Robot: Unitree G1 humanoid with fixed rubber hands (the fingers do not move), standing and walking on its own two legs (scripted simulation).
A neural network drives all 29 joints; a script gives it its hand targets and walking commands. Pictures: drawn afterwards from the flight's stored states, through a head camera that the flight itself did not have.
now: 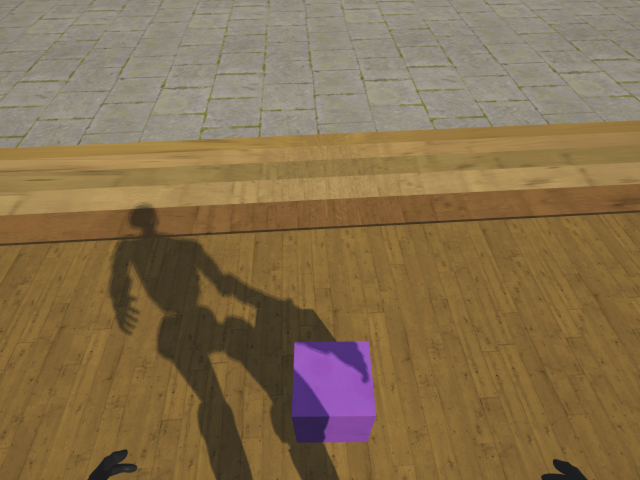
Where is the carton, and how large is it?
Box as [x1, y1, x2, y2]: [292, 341, 375, 442]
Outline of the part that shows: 368,341 294,343 292,420 297,442 367,441 375,417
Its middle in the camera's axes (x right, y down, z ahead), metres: +0.04 +0.45 +1.11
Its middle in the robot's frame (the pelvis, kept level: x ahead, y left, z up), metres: +0.45 +0.00 -0.66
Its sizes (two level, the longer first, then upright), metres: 0.210 0.200 0.250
